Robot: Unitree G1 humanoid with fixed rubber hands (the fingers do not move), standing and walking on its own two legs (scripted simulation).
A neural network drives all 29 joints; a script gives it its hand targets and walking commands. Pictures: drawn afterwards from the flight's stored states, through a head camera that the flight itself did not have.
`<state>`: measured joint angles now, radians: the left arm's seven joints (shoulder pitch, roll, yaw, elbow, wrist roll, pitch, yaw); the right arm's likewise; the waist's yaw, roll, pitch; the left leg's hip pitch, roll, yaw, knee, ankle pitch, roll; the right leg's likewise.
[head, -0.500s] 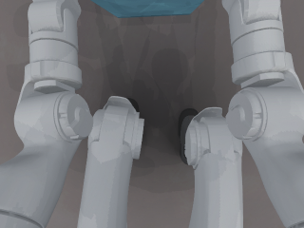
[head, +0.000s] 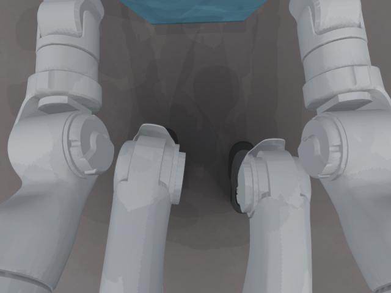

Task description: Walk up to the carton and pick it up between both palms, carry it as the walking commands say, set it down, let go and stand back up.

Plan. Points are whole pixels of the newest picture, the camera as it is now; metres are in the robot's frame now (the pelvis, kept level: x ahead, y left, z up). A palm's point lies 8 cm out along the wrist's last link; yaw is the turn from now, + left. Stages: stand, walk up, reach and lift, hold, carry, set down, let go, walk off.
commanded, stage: set down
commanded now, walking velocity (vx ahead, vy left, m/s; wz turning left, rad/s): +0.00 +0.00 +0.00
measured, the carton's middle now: out of the picture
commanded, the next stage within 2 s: let go in 1.70 s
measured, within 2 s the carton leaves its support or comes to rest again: neither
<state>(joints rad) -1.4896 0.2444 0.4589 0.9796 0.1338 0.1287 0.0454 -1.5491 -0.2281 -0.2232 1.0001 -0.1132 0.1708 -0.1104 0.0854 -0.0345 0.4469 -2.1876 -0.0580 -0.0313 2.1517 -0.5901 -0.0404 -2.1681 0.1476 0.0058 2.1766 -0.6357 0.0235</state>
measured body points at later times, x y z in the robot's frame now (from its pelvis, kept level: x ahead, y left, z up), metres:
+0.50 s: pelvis +0.00 +0.00 +0.00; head +0.38 +0.02 +0.23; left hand +0.56 +0.26 -0.16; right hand +0.60 -0.11 -0.17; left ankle +0.11 +0.12 -0.35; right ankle +0.10 -0.11 -0.35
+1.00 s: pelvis -0.01 +0.00 +0.09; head +0.35 +0.03 +0.34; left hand +0.55 +0.28 -0.03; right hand +0.61 -0.10 -0.03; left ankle +0.11 +0.12 -0.35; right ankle +0.10 -0.11 -0.35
